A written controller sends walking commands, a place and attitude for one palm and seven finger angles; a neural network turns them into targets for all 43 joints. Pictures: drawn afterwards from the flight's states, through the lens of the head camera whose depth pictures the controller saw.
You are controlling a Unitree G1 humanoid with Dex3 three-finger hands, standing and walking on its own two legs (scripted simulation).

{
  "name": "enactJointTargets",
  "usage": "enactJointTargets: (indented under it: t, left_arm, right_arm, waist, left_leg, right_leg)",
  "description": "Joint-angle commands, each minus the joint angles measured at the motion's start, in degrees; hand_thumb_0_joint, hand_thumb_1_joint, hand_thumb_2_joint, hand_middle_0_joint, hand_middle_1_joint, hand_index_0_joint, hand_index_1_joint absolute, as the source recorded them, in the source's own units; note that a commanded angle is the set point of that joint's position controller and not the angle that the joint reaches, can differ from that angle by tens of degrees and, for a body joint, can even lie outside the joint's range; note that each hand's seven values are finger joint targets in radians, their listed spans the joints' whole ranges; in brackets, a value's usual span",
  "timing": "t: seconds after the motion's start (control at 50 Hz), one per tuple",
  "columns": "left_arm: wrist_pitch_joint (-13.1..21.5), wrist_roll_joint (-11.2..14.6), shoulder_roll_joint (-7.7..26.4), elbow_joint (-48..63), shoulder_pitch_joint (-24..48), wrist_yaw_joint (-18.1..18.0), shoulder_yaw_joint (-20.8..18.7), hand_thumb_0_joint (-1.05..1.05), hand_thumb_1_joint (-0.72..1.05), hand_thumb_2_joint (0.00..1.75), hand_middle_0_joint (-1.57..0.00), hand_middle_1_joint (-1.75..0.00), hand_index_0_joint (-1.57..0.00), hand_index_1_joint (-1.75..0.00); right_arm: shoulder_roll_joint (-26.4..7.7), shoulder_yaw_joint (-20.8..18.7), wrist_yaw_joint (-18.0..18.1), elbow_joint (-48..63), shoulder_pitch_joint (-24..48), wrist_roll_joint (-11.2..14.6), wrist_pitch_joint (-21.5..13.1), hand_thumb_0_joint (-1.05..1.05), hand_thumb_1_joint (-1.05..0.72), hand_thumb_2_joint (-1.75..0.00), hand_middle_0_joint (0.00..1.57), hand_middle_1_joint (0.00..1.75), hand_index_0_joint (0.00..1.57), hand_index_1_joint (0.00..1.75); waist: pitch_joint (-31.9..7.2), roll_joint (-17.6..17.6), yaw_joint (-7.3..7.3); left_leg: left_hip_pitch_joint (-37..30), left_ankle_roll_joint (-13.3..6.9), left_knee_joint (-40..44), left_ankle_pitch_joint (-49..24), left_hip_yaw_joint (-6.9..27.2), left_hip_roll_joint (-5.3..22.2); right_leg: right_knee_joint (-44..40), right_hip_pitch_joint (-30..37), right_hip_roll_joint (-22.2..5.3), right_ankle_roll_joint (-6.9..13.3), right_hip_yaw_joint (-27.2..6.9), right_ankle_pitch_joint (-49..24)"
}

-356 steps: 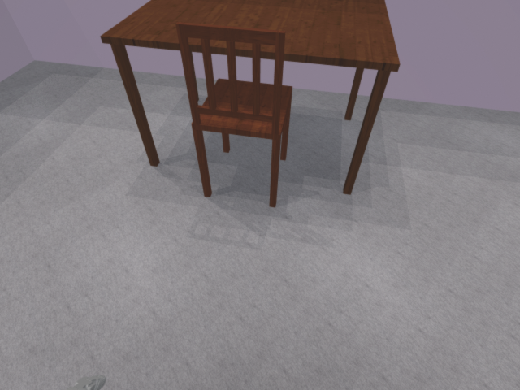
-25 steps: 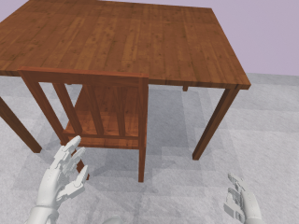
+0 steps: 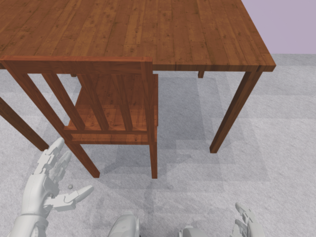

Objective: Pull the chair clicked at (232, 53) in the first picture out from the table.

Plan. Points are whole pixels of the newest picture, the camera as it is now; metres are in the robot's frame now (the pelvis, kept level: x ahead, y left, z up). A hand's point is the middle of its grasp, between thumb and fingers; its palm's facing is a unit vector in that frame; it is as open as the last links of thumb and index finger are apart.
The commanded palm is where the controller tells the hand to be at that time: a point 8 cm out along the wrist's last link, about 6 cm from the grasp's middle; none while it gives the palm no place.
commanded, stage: raise the hand toward the chair's back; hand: left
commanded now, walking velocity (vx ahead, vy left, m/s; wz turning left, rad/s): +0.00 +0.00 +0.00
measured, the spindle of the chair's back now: (95, 105) +0.50 +0.22 +0.00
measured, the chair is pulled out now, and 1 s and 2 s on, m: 0.00 0.00 0.00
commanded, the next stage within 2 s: aim the fingers beside a spindle in 1.24 s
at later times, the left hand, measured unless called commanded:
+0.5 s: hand (52, 187) +0.23 +0.24 +0.04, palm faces +0.03 -1.00 -0.02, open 16.6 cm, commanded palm +0.21 +0.30 +0.05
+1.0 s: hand (48, 182) +0.23 +0.25 +0.05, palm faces +0.04 -1.00 -0.04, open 16.9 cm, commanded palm +0.21 +0.31 +0.05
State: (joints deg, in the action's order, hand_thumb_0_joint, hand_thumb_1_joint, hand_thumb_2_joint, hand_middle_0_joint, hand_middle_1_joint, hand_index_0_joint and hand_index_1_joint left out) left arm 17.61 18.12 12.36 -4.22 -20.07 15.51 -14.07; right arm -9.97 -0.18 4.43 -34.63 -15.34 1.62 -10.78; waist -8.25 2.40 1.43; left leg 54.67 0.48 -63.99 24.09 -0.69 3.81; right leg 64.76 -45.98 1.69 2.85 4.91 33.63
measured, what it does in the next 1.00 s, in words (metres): stands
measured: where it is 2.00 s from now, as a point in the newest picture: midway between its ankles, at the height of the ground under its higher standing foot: outside the picture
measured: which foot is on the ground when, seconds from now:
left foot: down 0.00-1.00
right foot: down 0.00-1.00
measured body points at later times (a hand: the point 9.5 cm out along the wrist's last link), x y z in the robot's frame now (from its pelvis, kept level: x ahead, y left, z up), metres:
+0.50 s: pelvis +0.00 +0.04 +0.00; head +0.06 +0.06 +0.45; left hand +0.22 +0.30 +0.04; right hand +0.21 -0.18 -0.06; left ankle +0.07 +0.13 -0.65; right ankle -0.02 -0.09 -0.65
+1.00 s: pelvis +0.00 +0.04 +0.01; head +0.06 +0.07 +0.45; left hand +0.23 +0.30 +0.06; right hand +0.16 -0.20 -0.06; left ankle +0.07 +0.13 -0.65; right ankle -0.02 -0.09 -0.65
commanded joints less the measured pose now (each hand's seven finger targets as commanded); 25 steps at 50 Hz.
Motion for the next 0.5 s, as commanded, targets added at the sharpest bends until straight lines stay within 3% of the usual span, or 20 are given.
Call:
enactJointTargets:
  t: [0.0, 0.04, 0.06, 0.12, 0.18, 0.22, 0.26, 0.28, 0.36, 0.44, 0.48]
  left_arm:
    - [12.2, -2.1, 6.3, 10.0, -0.4, -2.5, -1.6, 0.00, -0.13, 0.46, -0.10, -0.14, -0.10, -0.14]
    - [13.6, -2.7, 5.1, 6.1, 0.0, -0.1, 1.2, 0.00, -0.17, 0.44, -0.09, -0.13, -0.09, -0.13]
    - [13.3, -2.6, 4.7, 4.0, -0.7, 1.0, 1.7, 0.00, -0.20, 0.43, -0.09, -0.13, -0.09, -0.13]
    - [13.0, -0.2, 7.7, 8.7, 1.2, 3.7, 0.2, 0.00, -0.27, 0.40, -0.08, -0.12, -0.08, -0.12]
    - [13.2, 0.4, 10.8, 18.0, 1.6, 1.8, -3.3, 0.00, -0.34, 0.37, -0.08, -0.11, -0.08, -0.11]
    - [13.6, 0.2, 9.9, 21.7, 0.9, -0.7, -3.0, 0.00, -0.38, 0.35, -0.07, -0.10, -0.07, -0.10]
    - [13.2, -0.6, 9.9, 20.1, 0.0, -3.0, -3.5, 0.00, -0.43, 0.33, -0.07, -0.09, -0.07, -0.09]
    - [12.8, -1.1, 8.0, 18.2, -0.2, -3.6, -1.8, 0.00, -0.45, 0.32, -0.06, -0.09, -0.06, -0.09]
    - [8.5, -3.2, 5.6, 8.2, 0.2, -2.4, 1.8, 0.00, -0.50, 0.30, -0.06, -0.08, -0.06, -0.08]
    - [5.7, -2.2, 8.0, 10.5, 3.8, 0.6, 1.6, 0.00, -0.50, 0.30, -0.06, -0.08, -0.06, -0.08]
    - [6.3, -1.9, 9.8, 14.9, 5.4, 0.3, -0.2, 0.00, -0.50, 0.30, -0.06, -0.08, -0.06, -0.08]
  right_arm:
    - [-8.2, -4.2, -1.0, 7.1, 5.7, -1.2, -3.8, 0.00, -0.90, -0.90, 0.20, 0.30, 0.20, 0.30]
    - [-9.6, -4.4, -1.1, 6.7, 4.8, -1.0, -4.1, 0.00, -0.90, -0.90, 0.20, 0.30, 0.20, 0.30]
    - [-10.0, -4.5, -0.9, 6.8, 4.8, -0.7, -4.1, 0.00, -0.90, -0.90, 0.20, 0.30, 0.20, 0.30]
    - [-11.3, -4.7, -0.2, 8.3, 4.3, 0.0, -4.9, 0.00, -0.90, -0.90, 0.20, 0.30, 0.20, 0.30]
    - [-11.0, -4.7, 0.1, 9.1, 4.4, -0.2, -5.4, 0.00, -0.90, -0.90, 0.20, 0.30, 0.20, 0.30]
    - [-10.2, -4.5, -0.1, 9.0, 5.0, -0.4, -5.2, 0.00, -0.90, -0.90, 0.20, 0.30, 0.20, 0.30]
    - [-10.0, -4.4, -0.2, 8.4, 5.3, -0.6, -4.4, 0.00, -0.90, -0.90, 0.20, 0.30, 0.20, 0.30]
    - [-9.9, -4.2, -0.4, 8.5, 5.6, -0.7, -3.9, 0.00, -0.90, -0.90, 0.20, 0.30, 0.20, 0.30]
    - [-11.1, -3.6, -0.8, 9.8, 5.3, -0.4, -1.7, 0.00, -0.90, -0.90, 0.20, 0.30, 0.20, 0.30]
    - [-12.2, -2.9, -0.4, 12.7, 4.6, 0.1, -0.9, 0.00, -0.90, -0.90, 0.20, 0.30, 0.20, 0.30]
    - [-12.0, -2.6, -0.3, 13.2, 4.6, -0.1, -1.0, 0.00, -0.90, -0.90, 0.20, 0.30, 0.20, 0.30]
  waist:
    - [-9.8, -3.2, -0.51]
    - [-8.9, -3.7, 0.70]
    - [-8.0, -5.7, 1.01]
    - [-14.1, -1.8, -0.12]
    - [-21.4, 3.0, -2.17]
    - [-21.0, 4.9, -2.43]
    - [-18.2, 4.4, -2.19]
    - [-15.3, 4.2, -1.34]
    - [-7.6, 1.0, 0.45]
    - [-10.7, 0.7, 0.04]
    - [-13.7, 3.1, -0.67]
  left_leg:
    - [-11.3, -2.4, 4.2, -13.4, 2.7, -2.0]
    - [-10.0, -2.6, 3.5, -10.9, 2.9, -2.1]
    - [-9.0, -2.8, 3.4, -9.7, 3.0, -2.1]
    - [-12.8, -2.9, 4.8, -9.4, 2.8, -2.2]
    - [-20.1, -2.7, 6.3, -15.0, 3.4, -1.9]
    - [-23.4, -2.3, 7.5, -17.3, 4.2, -1.4]
    - [-22.7, -2.1, 7.9, -16.9, 4.8, -1.2]
    - [-21.9, -1.9, 8.1, -15.5, 5.1, -1.2]
    - [-16.8, -1.8, 10.0, -6.1, 6.1, -1.2]
    - [-18.1, -2.0, 11.1, -4.4, 5.9, -1.6]
    - [-20.8, -1.8, 11.3, -6.4, 6.0, -1.5]
  right_leg:
    - [-9.5, 0.5, -1.4, -3.8, -4.1, -23.4]
    - [-9.2, -2.5, -1.1, -3.2, -3.6, -18.1]
    - [-9.8, -3.0, -1.0, -3.1, -3.8, -16.1]
    - [-10.6, -1.1, -1.1, -2.5, -3.8, -13.7]
    - [-9.0, 0.7, -0.6, -1.8, -2.0, -17.2]
    - [-8.6, -0.4, -0.4, -1.5, -0.9, -16.9]
    - [-8.6, -1.4, -0.2, -1.4, -0.2, -15.9]
    - [-8.8, -2.8, -0.2, -1.5, 0.1, -14.9]
    - [-10.0, -5.6, 0.2, -1.7, 0.7, -9.7]
    - [-11.7, -2.5, 0.2, -1.7, 0.2, -9.4]
    - [-11.5, -1.2, 0.2, -1.5, 0.2, -10.1]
